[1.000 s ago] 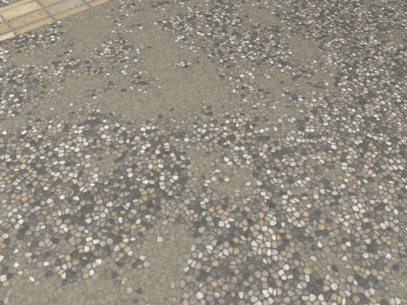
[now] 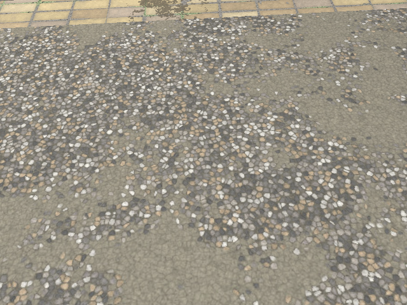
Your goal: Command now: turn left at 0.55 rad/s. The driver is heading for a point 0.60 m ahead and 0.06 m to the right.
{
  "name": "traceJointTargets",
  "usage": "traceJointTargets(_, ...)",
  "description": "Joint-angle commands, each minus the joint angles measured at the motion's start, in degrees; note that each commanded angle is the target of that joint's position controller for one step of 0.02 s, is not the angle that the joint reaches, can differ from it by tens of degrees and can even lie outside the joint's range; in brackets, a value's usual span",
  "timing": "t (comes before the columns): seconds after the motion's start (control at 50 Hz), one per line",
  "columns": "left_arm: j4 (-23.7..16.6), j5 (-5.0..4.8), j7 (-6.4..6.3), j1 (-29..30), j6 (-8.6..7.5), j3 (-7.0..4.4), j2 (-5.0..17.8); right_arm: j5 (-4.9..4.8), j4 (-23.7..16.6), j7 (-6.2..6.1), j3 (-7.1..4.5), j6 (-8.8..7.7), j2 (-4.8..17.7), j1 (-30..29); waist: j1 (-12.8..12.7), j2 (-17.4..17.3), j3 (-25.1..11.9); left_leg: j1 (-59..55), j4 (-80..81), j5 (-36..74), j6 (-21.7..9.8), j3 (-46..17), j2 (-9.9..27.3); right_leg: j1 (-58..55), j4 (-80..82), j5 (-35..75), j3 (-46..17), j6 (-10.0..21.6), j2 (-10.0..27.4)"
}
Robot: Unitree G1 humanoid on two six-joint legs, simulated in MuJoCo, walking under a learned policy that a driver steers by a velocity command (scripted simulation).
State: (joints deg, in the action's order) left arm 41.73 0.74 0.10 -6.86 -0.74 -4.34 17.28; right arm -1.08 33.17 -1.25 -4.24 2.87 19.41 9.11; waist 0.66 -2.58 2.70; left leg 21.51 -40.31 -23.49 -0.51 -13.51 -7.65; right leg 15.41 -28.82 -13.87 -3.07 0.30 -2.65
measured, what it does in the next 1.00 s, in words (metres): steps on the spot: left foot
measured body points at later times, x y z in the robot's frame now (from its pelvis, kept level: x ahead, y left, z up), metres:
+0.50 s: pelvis +0.01 +0.04 +0.00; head +0.02 +0.05 +0.45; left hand +0.10 +0.31 -0.12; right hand +0.19 -0.19 -0.09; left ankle -0.02 +0.14 -0.73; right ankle +0.01 -0.12 -0.73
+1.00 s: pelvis +0.01 +0.04 +0.00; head +0.02 +0.04 +0.45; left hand +0.05 +0.32 -0.13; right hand +0.14 -0.21 -0.12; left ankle -0.02 +0.15 -0.73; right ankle +0.01 -0.12 -0.73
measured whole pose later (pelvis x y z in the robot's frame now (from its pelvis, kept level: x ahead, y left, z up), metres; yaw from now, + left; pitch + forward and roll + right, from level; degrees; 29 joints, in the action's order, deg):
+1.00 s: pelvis +0.01 +0.04 +0.00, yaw +6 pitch -2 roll +0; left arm 53.9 0.2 -2.3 -11.9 0.6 -1.3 15.7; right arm 0.5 48.1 -1.1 -1.9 0.6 14.2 12.5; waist -1.0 0.1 2.1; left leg 9.0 -28.1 -17.3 -1.2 -2.8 -2.0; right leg 8.6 -26.5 -16.1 0.4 -3.7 3.8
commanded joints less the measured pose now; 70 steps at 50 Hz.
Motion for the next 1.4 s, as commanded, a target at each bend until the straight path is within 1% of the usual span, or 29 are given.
traceJointTargets(0.02,-4.8,0.91,-0.84,1.2,-0.63,-1.85,8.5,0.35,-3.3,-0.37,-4.04,-1.18,11.6,3.1,0.7,11.2,-5.3,10.3,-24.8,-10.5,3.1,2.8,3.4,-6.9,11.3,19.7,-21.5,15.6,24.0)
traceJointTargets(0.04,-4.9,0.2,-1.11,3.3,-0.47,-1.38,7.0,0.33,-2.1,-0.49,-3.98,-0.72,10.4,3.6,1.4,9.4,-4.1,10.1,-27.0,-7.3,4.2,3.4,3.8,-6.2,10.6,16.9,-16.3,13.0,19.8)
traceJointTargets(0.06,-5.0,-0.6,-1.34,3.6,-0.38,-1.07,6.3,0.56,-1.6,-0.64,-3.6,-0.31,8.6,3.7,0.9,9.3,-3.4,11.5,-28.9,-4.6,5.0,3.4,3.6,-7.1,10.3,16.4,-13.7,11.9,17.8)
traceJointTargets(0.08,-4.7,-0.82,-1.56,2.9,-0.21,-0.78,6.3,0.37,-1.4,-0.53,-3.02,-0.08,6.7,3.6,0.4,9.4,-3.1,11.5,-29.3,-3.4,5.6,3.9,3.4,-7.5,10.1,19.1,-11.5,12.0,16.7)
traceJointTargets(0.1,-4.3,-0.65,-1.67,1.9,0.03,-0.74,6.5,0.13,-1.7,-0.44,-2.54,-0.13,5.5,2.8,-0.2,9.7,-3.1,11.0,-27.5,-2.6,6.0,5.3,3.3,-7.8,10.2,20.7,-9.3,12.2,15.6)
traceJointTargets(0.14,-3.7,-0.37,-1.77,-0.2,0.42,-0.76,6.7,0.02,-2.4,-0.46,-1.72,-0.41,3.9,0.5,-1.7,11.1,-4.3,10.3,-20.5,-2.4,6.5,6.8,4.2,-11.6,9.6,22.9,-7.8,12.8,15.4)
traceJointTargets(0.2,-3.4,-0.66,-1.34,0.1,0.93,-1.01,8.0,0.72,-2.8,-0.12,-0.32,-0.58,1.6,-1.0,-2.4,13.0,-6.0,2.1,-6.7,-3.5,6.3,9.9,7.0,-11.2,8.5,24.9,-5.9,12.7,15.6)
traceJointTargets(0.24,-2.7,-1.15,-0.95,-1.0,1.3,-1.24,9.2,0.37,-2.3,0.08,-0.33,-0.63,2.3,-0.6,-3.0,13.9,-6.1,-2.5,1.1,-1.4,6.0,12.3,6.9,-10.2,7.8,26.0,-6.3,12.9,16.1)
traceJointTargets(0.26,-2.4,-1.55,-0.84,-1.2,1.42,-1.12,9.3,0.29,-1.5,0.16,-0.47,-0.64,2.6,0.8,-2.4,13.4,-6.1,-5.2,6.6,2.3,5.4,13.1,6.6,-9.7,6.9,25.6,-6.3,12.4,15.9)
traceJointTargets(0.28,-2.1,-1.91,-0.73,-1.2,1.43,-0.7,8.6,0.36,-0.1,0.27,-0.31,-0.66,1.9,3.4,-1.0,12.2,-6.8,-10.6,15.1,8.4,4.2,14.1,6.2,-7.6,6.7,19.6,-5.6,11.3,15.2)
traceJointTargets(0.3,-1.4,-2.07,-0.5,-2.5,1.04,0.09,6.8,0.6,0.8,0.31,-0.16,-0.65,1.8,4.7,-0.2,10.6,-6.7,-17.1,22.1,12.8,2.6,14.1,5.8,-3.8,6.7,10.7,-4.9,8.9,13.8)
traceJointTargets(0.32,-0.8,-0.89,0.06,-3.8,0.15,1.1,4.6,1.0,0.4,-0.04,-0.28,-0.61,3.7,4.9,-0.4,7.0,-7.0,-24.5,21.9,18.9,0.9,8.1,10.2,2.3,4.6,5.9,-3.4,4.5,12.0)
traceJointTargets(0.34,-1.6,1.17,0.61,-5.5,-0.85,1.99,1.9,1.87,-0.3,-0.6,-1.15,-0.5,8.8,4.1,-3.4,-5.2,-8.0,-25.5,19.2,25.6,-3.6,-2.1,18.8,6.9,-1.9,-3.4,3.3,-0.4,5.8)
traceJointTargets(0.36,-1.9,0.81,0.15,-2.6,-1.01,2.1,2.3,2.54,-0.1,-0.07,-0.04,-1.07,4.9,1.5,-2.4,-7.4,-7.1,-15.2,20.2,18.8,-8.2,-3.4,20.6,1.3,0.2,-6.9,3.3,-2.3,5.8)
traceJointTargets(0.38,-1.9,0.58,-0.16,-1.2,-0.93,1.82,4.0,2.71,-0.8,0.4,0.77,-1.78,2.5,-1.7,-2.6,-5.5,-4.6,-12.4,20.6,13.5,-7.6,-1.3,17.3,-1.5,1.1,-2.2,3.6,-3.2,5.7)
traceJointTargets(0.4,-1.4,0.58,-0.34,-0.9,-0.88,1.75,4.4,3.02,-0.3,0.54,0.95,-2.25,2.0,-1.7,-2.2,-5.9,-4.0,-11.7,20.3,12.4,-5.8,0.6,15.1,-2.3,1.2,1.0,3.8,-3.6,5.4)
traceJointTargets(0.44,-0.5,0.43,-0.83,-2.0,-0.6,1.38,5.9,2.59,0.6,0.6,0.94,-3.03,2.8,-0.1,-1.8,-5.0,-2.4,-11.1,19.1,17.8,-4.0,2.0,13.6,-2.8,1.9,5.4,3.1,-3.6,6.0)
traceJointTargets(0.5,1.0,-0.1,-0.78,-3.4,-0.66,1.62,5.4,1.91,1.8,0.4,1.15,-3.16,2.2,2.1,-1.4,-2.1,-3.4,-13.1,16.5,25.8,-3.1,4.0,12.2,-4.1,2.5,9.2,3.1,-3.6,6.2)
traceJointTargets(0.58,2.7,-0.28,-0.93,-3.9,-0.19,1.71,5.2,1.84,2.5,0.41,1.22,-2.74,1.6,1.7,-1.4,0.4,-3.8,-13.6,15.8,29.0,-3.2,4.6,11.6,-5.3,3.0,10.0,3.3,-3.9,6.4)
traceJointTargets(0.64,3.7,-0.34,-1.25,-4.1,0.18,1.67,5.4,1.79,3.5,0.54,1.15,-2.68,1.4,1.5,-1.5,1.3,-3.9,-13.4,15.8,29.6,-3.2,5.0,11.2,-6.2,3.4,10.4,3.3,-4.1,6.6)
traceJointTargets(0.9,8.7,-0.49,-2.54,-5.1,0.82,1.57,5.7,1.59,10.1,0.12,0.84,-2.93,1.3,2.6,-1.8,1.8,-2.8,-12.2,16.5,25.5,-2.0,7.1,9.6,-7.3,4.6,9.2,3.6,-3.9,6.6)
traceJointTargets(1.26,15.2,-0.59,-3.04,-8.2,0.73,1.99,3.7,1.2,19.6,-0.65,1.38,-2.8,0.6,4.1,-1.6,2.3,-0.5,-11.0,17.5,19.9,-1.0,8.9,8.4,-5.7,5.6,6.6,4.3,-3.3,5.6)
traceJointTargets(1.28,15.9,-0.66,-3.09,-9.3,0.79,2.1,3.1,1.11,20.5,-0.74,1.39,-2.69,0.4,4.9,-1.6,1.8,-1.7,-11.5,17.9,13.5,-1.3,9.2,7.9,-5.9,5.1,1.3,5.4,-3.1,4.6)
traceJointTargets(1.3,16.2,-1.05,-3.19,-9.5,0.87,2.06,2.9,0.71,20.9,-0.9,1.1,-2.48,1.2,5.3,-1.3,1.1,-1.1,-10.6,18.3,1.5,-2.3,9.0,7.4,-4.5,3.0,-6.6,6.9,-2.5,3.2)
traceJointTargets(1.32,15.9,-1.32,-3.27,-8.8,0.79,2.08,2.6,0.4,21.0,-0.96,0.76,-2.4,2.1,5.6,-0.7,0.0,0.9,-8.3,19.8,-11.0,-3.7,7.2,8.3,-1.7,0.5,-13.5,7.8,-1.7,2.2)
traceJointTargets(1.34,15.2,-1.34,-3.29,-7.8,0.43,2.16,2.3,0.28,20.9,-0.9,0.54,-2.59,2.9,6.0,-0.2,-1.7,3.7,-5.9,22.2,-19.6,-5.4,3.7,10.6,1.8,-2.1,-17.5,8.0,-1.1,1.9)
traceJointTargets(1.36,14.4,-1.36,-3.09,-6.7,-0.27,2.37,1.4,0.1,21.1,-0.73,0.24,-3.12,3.8,7.4,0.7,-4.6,5.6,-5.5,25.3,-24.7,-7.6,-1.8,14.1,5.4,-6.3,-17.3,8.2,-0.6,1.4)
traceJointTargets(1.38,13.8,-1.61,-2.65,-6.4,-1.2,2.68,0.0,-0.15,21.6,-0.49,-0.21,-3.79,5.2,9.0,1.1,-8.1,6.2,-6.0,28.7,-27.7,-10.4,-8.6,18.6,7.7,-11.4,-14.7,8.0,0.0,1.4)
traceJointTargets(1.4,13.3,-1.96,-2.13,-6.1,-2.18,2.74,-0.2,-0.38,21.7,-0.35,-0.5,-4.46,5.8,9.4,1.2,-9.3,7.3,-4.4,30.7,-27.3,-12.6,-13.8,21.9,8.3,-15.1,-13.8,5.6,1.2,3.0)
Velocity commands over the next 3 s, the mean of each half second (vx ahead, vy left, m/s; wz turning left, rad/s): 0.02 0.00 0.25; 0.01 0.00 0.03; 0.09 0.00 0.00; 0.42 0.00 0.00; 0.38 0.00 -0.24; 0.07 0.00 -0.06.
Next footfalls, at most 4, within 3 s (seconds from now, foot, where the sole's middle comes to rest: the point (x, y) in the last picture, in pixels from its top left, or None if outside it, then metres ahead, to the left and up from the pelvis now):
0.32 left None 0.02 0.15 -0.77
1.96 left None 0.41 0.16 -0.77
2.46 right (239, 238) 0.68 -0.07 -0.77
2.78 left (170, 249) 0.65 0.17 -0.77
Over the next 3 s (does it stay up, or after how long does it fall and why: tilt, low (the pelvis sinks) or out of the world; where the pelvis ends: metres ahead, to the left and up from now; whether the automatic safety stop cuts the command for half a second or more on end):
stays up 0.61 0.04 0.00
